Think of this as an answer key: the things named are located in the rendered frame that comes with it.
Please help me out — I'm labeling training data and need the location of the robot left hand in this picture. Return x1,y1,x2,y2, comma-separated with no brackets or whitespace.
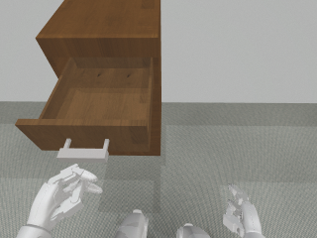
27,164,103,232

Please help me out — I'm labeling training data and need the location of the right robot thigh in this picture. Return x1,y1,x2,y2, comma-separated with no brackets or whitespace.
176,225,211,238

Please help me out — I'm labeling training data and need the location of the robot thigh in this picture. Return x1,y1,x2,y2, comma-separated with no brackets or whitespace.
176,225,211,238
113,212,149,238

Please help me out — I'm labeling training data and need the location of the drawer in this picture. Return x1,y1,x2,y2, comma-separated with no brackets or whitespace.
15,57,154,152

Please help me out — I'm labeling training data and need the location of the cabinet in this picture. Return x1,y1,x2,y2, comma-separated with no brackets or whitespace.
35,0,161,156

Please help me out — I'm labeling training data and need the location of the handle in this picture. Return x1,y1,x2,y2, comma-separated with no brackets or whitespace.
57,138,110,163

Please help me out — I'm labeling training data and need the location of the left robot thigh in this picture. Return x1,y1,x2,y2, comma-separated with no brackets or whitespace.
113,212,149,238

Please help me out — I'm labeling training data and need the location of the robot left forearm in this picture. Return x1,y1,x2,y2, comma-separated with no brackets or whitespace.
16,224,53,238

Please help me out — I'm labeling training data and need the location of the robot right hand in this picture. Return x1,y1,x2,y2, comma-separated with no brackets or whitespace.
223,183,263,238

